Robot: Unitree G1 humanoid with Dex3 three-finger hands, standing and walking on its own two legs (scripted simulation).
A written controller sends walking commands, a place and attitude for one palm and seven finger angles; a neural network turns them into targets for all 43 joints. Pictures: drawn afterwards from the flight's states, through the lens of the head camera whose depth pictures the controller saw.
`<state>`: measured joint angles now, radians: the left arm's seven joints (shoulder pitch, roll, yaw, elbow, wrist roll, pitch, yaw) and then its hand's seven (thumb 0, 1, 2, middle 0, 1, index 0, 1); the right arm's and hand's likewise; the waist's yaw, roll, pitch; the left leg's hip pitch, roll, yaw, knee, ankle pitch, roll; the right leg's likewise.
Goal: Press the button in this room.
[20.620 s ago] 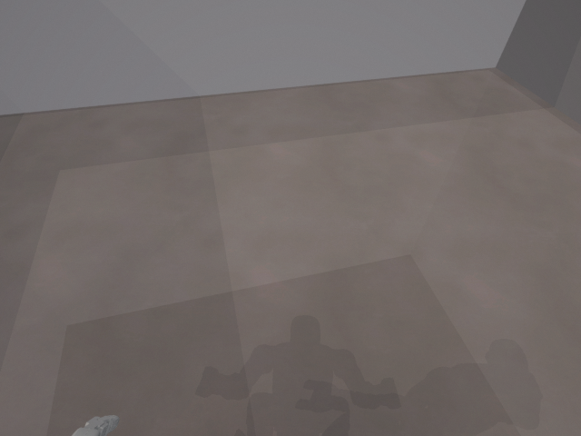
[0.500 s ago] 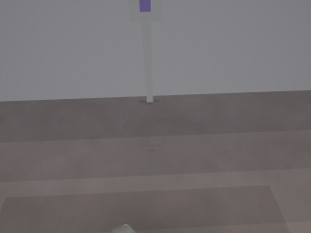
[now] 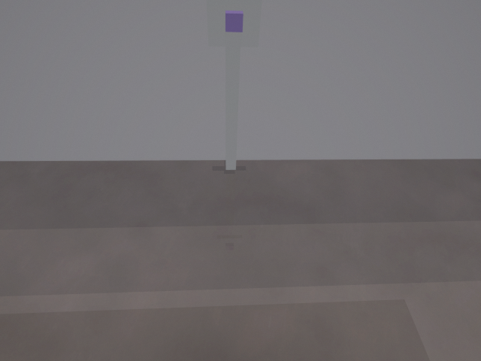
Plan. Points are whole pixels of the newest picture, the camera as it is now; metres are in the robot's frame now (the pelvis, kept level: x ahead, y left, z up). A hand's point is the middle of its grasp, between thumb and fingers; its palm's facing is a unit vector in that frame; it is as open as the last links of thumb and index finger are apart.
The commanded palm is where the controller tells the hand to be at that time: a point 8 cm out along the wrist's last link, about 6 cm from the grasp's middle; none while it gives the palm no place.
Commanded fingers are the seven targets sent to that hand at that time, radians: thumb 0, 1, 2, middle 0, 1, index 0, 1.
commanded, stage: stand and wait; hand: left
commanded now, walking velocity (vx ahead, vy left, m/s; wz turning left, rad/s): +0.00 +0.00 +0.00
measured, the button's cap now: (234, 21) +1.21 +0.11 +0.07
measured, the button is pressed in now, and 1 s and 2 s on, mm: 0 0 0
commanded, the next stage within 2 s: look at it before walking up in 0.22 s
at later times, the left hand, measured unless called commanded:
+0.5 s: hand out of the picture +0.00 +0.16 -0.18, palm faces +0.02 -0.99 -0.16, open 7.4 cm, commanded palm none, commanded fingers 0.00 0.90 0.90 -0.20 -0.30 -0.20 -0.30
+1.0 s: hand out of the picture -0.03 +0.15 -0.18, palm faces +0.02 -0.99 -0.16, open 7.4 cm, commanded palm none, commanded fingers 0.00 0.90 0.90 -0.20 -0.30 -0.20 -0.30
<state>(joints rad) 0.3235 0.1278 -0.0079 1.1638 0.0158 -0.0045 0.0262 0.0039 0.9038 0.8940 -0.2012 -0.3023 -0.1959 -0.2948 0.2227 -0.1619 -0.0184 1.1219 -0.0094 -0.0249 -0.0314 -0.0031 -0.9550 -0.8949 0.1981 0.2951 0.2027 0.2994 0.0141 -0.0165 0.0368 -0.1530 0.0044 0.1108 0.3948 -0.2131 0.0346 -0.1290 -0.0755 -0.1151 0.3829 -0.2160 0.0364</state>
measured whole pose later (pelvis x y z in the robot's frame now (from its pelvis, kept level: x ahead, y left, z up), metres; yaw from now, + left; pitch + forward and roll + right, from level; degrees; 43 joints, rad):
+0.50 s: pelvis +0.01 +0.00 +0.00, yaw +0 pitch -2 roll +0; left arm 0.30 0.13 -0.01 1.14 0.01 0.00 0.04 0.01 0.91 0.89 -0.20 -0.30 -0.19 -0.29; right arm 0.31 -0.09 -0.01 1.18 -0.01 -0.02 -0.03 0.01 -0.91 -0.90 0.20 0.30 0.20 0.30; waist -0.01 -0.02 0.03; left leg -0.13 0.00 0.12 0.40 -0.23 0.04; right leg -0.12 -0.08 -0.11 0.40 -0.24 0.04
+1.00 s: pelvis +0.00 -0.01 +0.00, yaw -1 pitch -2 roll +0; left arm 0.33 0.13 0.00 1.15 0.02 0.00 0.03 0.00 0.90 0.89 -0.20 -0.30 -0.20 -0.29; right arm 0.29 -0.12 -0.02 1.16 -0.01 -0.02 -0.03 0.01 -0.91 -0.90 0.20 0.29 0.20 0.30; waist 0.00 -0.01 0.04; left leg -0.14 0.02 0.12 0.41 -0.23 0.03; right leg -0.14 -0.07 -0.10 0.41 -0.24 0.03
